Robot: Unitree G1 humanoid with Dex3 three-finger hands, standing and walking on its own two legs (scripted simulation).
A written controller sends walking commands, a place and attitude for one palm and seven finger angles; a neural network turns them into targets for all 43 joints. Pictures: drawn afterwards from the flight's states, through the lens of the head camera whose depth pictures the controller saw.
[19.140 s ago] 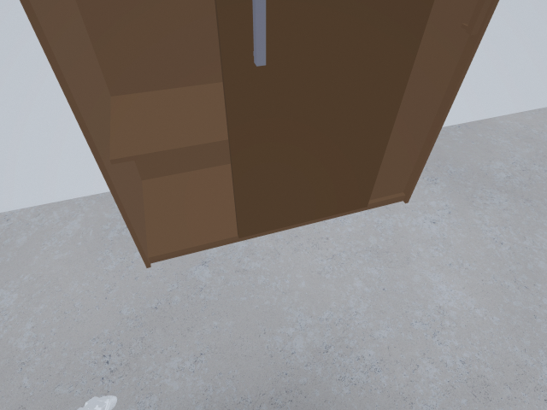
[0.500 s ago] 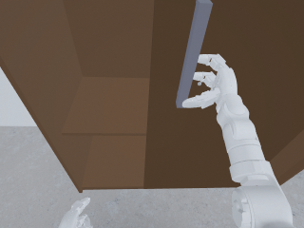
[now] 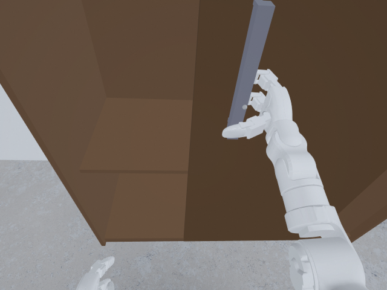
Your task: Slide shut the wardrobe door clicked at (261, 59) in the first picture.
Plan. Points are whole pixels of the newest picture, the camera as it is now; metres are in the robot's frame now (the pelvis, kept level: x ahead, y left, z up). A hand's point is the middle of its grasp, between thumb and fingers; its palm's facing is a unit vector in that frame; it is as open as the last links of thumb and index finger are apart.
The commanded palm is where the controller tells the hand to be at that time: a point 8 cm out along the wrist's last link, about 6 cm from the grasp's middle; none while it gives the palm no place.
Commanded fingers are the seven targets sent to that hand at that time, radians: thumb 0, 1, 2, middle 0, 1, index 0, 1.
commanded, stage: slide the fingers in behind the handle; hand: right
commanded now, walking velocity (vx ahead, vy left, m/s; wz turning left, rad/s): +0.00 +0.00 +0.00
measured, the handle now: (242, 78) +0.48 -0.05 +0.23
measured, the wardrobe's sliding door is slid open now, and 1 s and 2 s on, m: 0.40 0.40 0.40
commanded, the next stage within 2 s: grip the handle and tug to test in 0.76 s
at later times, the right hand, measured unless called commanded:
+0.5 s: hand (237, 104) +0.43 -0.04 +0.20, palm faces -0.11 +0.99 +0.00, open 14.0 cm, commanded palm +0.41 -0.09 +0.20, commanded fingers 0.00 0.50 -0.30 0.30 1.20 0.30 1.20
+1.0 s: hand (239, 108) +0.41 -0.04 +0.20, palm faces -0.11 +0.99 -0.01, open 14.1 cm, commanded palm +0.39 -0.09 +0.20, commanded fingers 0.00 0.13 -0.46 0.34 1.25 0.34 1.25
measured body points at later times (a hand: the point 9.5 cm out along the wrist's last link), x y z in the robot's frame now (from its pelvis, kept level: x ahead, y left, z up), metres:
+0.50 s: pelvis +0.00 +0.00 +0.00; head +0.00 +0.02 +0.45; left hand +0.12 +0.23 -0.11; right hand +0.43 -0.09 +0.20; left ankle +0.01 +0.12 -0.74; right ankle -0.04 -0.11 -0.74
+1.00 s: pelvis +0.00 +0.00 +0.00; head +0.00 +0.01 +0.45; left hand +0.15 +0.22 -0.11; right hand +0.41 -0.10 +0.20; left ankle +0.01 +0.12 -0.74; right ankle -0.04 -0.11 -0.74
